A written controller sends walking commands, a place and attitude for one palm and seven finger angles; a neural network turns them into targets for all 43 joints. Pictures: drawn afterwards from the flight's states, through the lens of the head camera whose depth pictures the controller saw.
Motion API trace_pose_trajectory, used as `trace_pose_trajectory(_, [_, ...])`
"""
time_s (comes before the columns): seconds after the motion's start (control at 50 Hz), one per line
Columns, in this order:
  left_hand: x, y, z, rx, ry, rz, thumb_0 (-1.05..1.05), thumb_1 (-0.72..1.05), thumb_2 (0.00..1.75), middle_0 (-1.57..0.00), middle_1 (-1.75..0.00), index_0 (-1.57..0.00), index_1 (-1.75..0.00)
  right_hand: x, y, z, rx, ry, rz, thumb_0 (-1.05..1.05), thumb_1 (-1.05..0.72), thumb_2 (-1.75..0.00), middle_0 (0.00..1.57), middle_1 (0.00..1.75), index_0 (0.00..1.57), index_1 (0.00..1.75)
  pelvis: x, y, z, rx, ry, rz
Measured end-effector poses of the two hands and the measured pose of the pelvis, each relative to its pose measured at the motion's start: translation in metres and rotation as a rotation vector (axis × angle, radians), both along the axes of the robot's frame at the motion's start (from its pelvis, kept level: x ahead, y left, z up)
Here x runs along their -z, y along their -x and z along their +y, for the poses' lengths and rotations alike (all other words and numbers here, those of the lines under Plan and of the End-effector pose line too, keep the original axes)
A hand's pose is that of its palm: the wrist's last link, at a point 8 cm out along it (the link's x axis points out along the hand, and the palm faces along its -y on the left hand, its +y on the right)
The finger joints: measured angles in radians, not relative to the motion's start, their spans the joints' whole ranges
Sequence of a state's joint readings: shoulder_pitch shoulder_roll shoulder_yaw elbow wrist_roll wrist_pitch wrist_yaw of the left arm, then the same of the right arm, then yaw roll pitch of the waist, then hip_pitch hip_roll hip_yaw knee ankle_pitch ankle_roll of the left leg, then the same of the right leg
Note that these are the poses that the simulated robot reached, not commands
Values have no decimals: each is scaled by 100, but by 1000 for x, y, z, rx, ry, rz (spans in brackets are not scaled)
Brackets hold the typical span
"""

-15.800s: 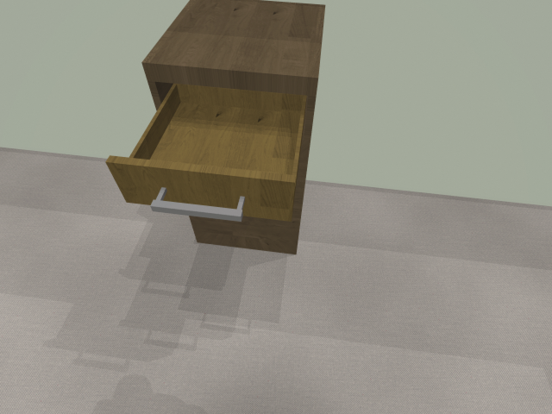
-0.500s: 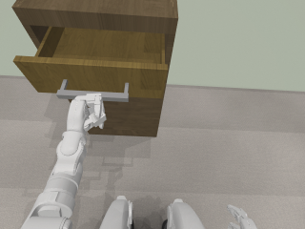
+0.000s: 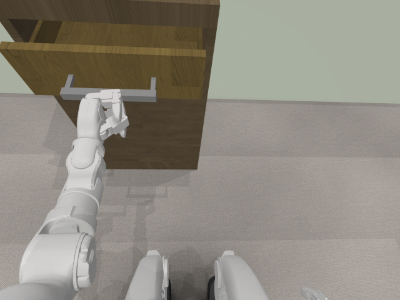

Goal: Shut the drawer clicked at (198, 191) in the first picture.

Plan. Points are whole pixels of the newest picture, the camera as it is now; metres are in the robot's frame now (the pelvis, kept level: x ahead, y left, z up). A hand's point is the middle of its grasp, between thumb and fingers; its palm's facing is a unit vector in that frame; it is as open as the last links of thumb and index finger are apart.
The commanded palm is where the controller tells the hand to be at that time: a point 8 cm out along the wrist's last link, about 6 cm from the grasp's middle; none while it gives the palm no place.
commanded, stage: push the drawer shut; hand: left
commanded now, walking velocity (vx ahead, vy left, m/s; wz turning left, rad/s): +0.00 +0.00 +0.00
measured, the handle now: (111, 87) +0.54 +0.17 +0.04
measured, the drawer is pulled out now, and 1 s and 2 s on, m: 0.08 0.00 0.00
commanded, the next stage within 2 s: pull the fist back off the drawer in 1.04 s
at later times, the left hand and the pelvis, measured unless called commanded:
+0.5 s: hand (127, 90) +0.53 +0.14 +0.04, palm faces -0.03 -1.00 -0.05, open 3.0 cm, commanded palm +0.52 +0.17 +0.05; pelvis +0.00 +0.01 -0.01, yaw -2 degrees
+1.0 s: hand (120, 84) +0.55 +0.15 +0.04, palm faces -0.03 -1.00 -0.05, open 2.9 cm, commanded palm +0.59 +0.17 +0.05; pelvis -0.01 +0.01 -0.02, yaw -2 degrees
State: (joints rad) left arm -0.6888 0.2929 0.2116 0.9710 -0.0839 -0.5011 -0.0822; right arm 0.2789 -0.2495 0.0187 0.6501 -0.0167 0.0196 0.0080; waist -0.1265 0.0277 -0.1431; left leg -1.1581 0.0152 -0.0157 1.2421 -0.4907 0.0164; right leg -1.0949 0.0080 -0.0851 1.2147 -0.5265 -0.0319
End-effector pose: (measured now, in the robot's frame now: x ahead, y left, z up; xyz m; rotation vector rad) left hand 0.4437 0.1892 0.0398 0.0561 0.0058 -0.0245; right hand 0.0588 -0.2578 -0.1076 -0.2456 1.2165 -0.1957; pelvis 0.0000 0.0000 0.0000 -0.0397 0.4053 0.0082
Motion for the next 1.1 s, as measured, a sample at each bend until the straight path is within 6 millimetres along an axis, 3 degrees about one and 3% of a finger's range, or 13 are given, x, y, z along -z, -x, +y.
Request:
trace_pose_trajectory(0.32, [-2, -51, 1, 5, 5, 11, -2, 79, 93, -140, -160, -140, -160, 2, 47, 1, 64, 18, 118, 0, -90, -90, 20, 30, 20, 30, 8, 2, 3, 17, 14, 50])
trace_pose_trajectory(0.52, [-3, -71, 1, 5, 10, 14, -1, 78, 92, -140, -160, -140, -160, -1, 65, 10, 94, 8, 189, 0, -90, -90, 20, 30, 20, 30, 8, -3, 8, 25, 22, 72])
trace_pose_trajectory(0.78, [-2, -84, 6, 4, 11, 17, -2, 71, 93, -140, -160, -140, -160, -1, 70, 16, 87, 12, 221, 0, -90, -90, 20, 30, 20, 30, 11, -3, 12, 18, 35, 87])
trace_pose_trajectory(1.1, [-1, -91, 19, 2, 7, 14, -5, 54, 92, -140, -160, -140, -160, 1, 89, 15, 63, 78, 215, 0, -90, -90, 20, 30, 20, 30, 25, 17, 15, -1, 60, 115])
